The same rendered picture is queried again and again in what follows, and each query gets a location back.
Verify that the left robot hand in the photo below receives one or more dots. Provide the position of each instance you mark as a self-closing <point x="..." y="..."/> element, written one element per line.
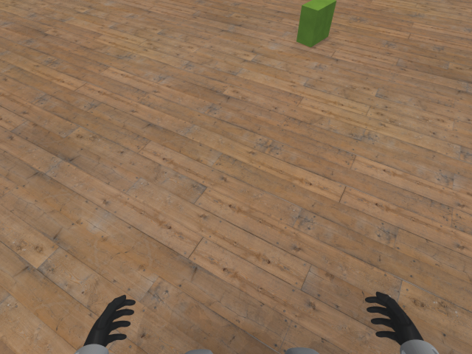
<point x="99" y="333"/>

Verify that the carton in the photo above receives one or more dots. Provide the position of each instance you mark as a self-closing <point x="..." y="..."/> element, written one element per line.
<point x="315" y="20"/>

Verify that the robot right forearm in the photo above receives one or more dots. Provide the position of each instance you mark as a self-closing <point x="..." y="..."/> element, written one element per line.
<point x="417" y="347"/>

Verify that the right robot hand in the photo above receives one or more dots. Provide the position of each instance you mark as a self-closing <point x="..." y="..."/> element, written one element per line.
<point x="403" y="326"/>

